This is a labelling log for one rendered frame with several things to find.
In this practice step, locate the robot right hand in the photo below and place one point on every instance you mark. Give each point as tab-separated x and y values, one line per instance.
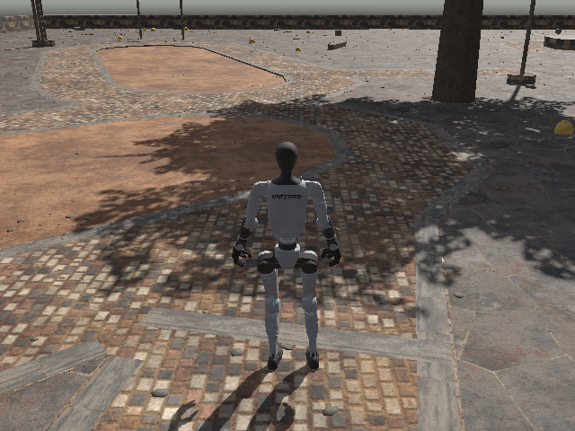
336	254

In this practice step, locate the robot torso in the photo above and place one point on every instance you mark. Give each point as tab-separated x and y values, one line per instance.
287	217

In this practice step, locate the left robot forearm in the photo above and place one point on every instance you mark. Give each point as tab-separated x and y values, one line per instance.
243	237

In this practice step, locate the robot left hand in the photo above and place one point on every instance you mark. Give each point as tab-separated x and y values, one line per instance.
236	254

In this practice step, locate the robot right upper arm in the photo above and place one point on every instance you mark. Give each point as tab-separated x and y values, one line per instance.
315	190

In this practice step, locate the right robot forearm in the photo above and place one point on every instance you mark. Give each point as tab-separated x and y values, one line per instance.
330	237

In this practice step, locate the robot right thigh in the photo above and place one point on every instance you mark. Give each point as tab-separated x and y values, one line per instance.
309	268

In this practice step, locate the robot left upper arm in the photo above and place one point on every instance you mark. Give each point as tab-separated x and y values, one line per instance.
258	190

